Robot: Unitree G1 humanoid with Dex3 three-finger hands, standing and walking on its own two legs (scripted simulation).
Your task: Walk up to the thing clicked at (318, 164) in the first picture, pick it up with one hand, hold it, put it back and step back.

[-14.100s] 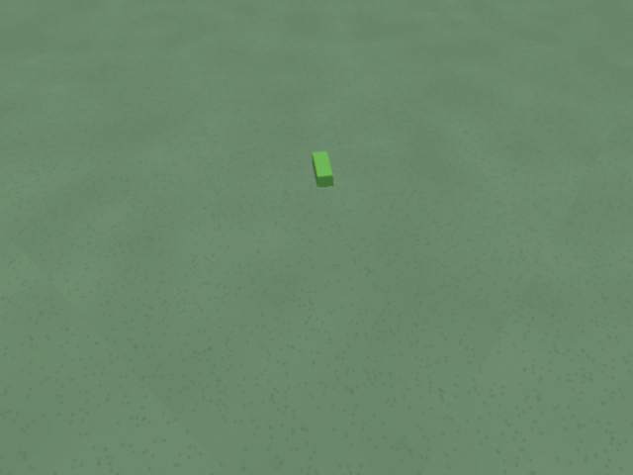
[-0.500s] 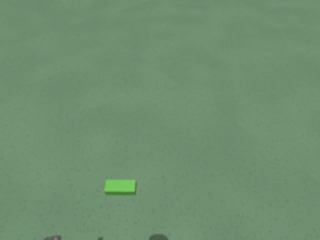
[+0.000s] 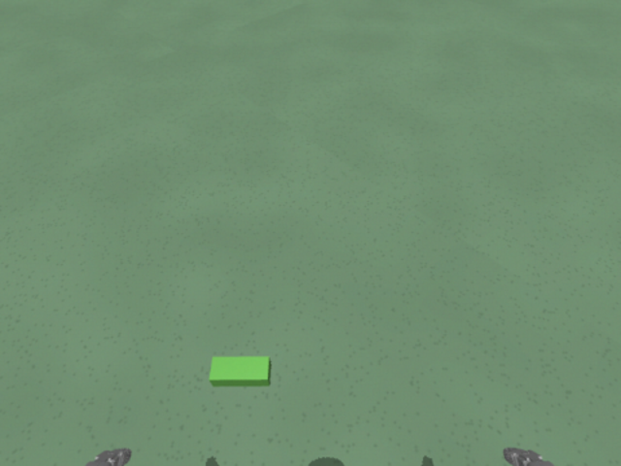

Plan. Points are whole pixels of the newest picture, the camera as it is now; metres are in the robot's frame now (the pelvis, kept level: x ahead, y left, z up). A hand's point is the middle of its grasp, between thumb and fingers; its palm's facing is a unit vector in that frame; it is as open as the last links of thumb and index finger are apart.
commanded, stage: walk up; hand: left
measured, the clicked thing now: (241, 371) +0.48 +0.24 -0.75
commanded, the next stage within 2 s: none
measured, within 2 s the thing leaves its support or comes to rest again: neither
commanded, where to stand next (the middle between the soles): +0.04 +0.01 m, yaw -1 degrees
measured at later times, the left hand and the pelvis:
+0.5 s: hand out of the picture +0.06 +0.25 -0.15, palm faces +0.00 -0.94 -0.33, open 7.4 cm; pelvis -0.02 +0.00 +0.00, yaw -1 degrees
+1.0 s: hand out of the picture +0.07 +0.25 -0.14, palm faces -0.01 -0.91 -0.41, open 7.4 cm; pelvis +0.02 -0.02 +0.00, yaw -1 degrees
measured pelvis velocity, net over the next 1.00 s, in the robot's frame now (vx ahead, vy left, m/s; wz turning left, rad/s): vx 0.02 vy -0.02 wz -0.02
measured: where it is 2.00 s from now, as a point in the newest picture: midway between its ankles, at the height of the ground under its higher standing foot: outside the picture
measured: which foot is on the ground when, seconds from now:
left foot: down 0.00-0.86, up 0.88-1.00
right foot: down 0.00-1.00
